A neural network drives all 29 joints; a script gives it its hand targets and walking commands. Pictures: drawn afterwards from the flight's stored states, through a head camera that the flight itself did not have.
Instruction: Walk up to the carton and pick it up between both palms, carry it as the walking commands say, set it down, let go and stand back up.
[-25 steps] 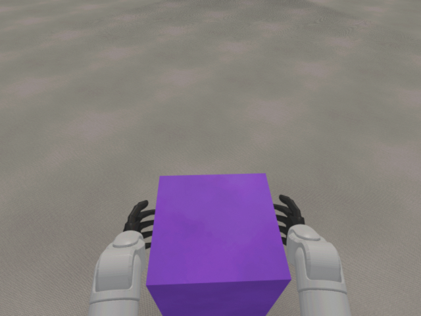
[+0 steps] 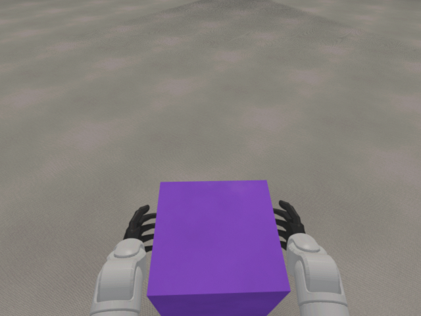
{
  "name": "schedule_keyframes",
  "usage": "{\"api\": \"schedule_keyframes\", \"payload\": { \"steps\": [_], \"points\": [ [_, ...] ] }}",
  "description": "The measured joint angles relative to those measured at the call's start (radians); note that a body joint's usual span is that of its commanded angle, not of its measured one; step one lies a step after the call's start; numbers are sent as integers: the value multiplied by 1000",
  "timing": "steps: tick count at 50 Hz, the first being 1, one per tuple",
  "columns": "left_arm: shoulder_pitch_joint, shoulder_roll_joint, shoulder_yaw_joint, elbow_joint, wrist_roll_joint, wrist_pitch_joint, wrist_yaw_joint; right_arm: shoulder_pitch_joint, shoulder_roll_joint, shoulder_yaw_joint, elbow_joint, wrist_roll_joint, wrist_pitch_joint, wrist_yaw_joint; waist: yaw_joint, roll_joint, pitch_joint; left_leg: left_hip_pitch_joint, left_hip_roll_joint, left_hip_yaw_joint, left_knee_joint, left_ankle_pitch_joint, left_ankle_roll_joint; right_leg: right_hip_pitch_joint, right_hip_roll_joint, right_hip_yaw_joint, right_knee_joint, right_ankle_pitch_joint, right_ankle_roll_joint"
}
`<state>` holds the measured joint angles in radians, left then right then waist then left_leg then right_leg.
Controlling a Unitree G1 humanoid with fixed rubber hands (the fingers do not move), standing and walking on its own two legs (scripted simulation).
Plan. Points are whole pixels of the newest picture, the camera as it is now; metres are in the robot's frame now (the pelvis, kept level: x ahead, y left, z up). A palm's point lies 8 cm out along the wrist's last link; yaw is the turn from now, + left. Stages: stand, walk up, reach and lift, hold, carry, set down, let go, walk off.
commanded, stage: carry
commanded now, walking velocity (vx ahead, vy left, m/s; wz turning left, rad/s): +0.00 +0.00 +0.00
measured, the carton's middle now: (214, 255) +0.28 +0.00 -0.03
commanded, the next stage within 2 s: hold in 0.92 s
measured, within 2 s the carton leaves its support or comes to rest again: neither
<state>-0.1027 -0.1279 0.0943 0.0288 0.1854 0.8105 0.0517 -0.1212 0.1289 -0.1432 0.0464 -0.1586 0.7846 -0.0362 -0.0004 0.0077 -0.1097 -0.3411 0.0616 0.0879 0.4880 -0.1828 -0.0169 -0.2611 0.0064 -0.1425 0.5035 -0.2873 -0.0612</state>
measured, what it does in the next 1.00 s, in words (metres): stands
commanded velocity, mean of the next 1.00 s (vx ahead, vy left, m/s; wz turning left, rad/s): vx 0.00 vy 0.00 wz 0.00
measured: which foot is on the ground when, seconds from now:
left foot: down 0.00-1.00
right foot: down 0.00-1.00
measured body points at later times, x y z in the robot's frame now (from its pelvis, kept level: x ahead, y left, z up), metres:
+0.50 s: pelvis +0.00 -0.01 +0.00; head -0.01 -0.02 +0.45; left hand +0.28 +0.14 +0.03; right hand +0.28 -0.17 +0.03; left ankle +0.04 +0.13 -0.74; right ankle -0.01 -0.07 -0.74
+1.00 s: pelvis +0.00 -0.01 +0.00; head -0.01 -0.01 +0.45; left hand +0.27 +0.15 +0.02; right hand +0.28 -0.16 +0.03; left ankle +0.04 +0.14 -0.73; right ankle -0.01 -0.07 -0.74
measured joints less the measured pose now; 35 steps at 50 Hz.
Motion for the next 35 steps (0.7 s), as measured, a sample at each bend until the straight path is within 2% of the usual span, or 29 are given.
{"api": "schedule_keyframes", "payload": {
  "steps": [18, 23, 35],
  "points": [
    [4, 0, 2, 16, -4, -42, 3, 2, 0, 3, 9, -2, -32, -3, 1, 8, 21, -7, 20, -9, 3, 5, -17, -1, 19, -9, -9, 7, -16],
    [14, 1, -6, -28, -13, -28, 6, 7, -1, 8, -34, 13, -15, -7, 0, 7, 37, -4, 21, -8, 7, 1, -18, 1, 18, -9, -4, 4, -17],
    [3, 0, -2, -24, -14, -6, 7, 8, -1, 5, -28, 12, -6, -7, 3, 4, 25, 1, 17, -6, -2, 4, -16, 3, 14, -9, -9, 4, -14]
  ]
}}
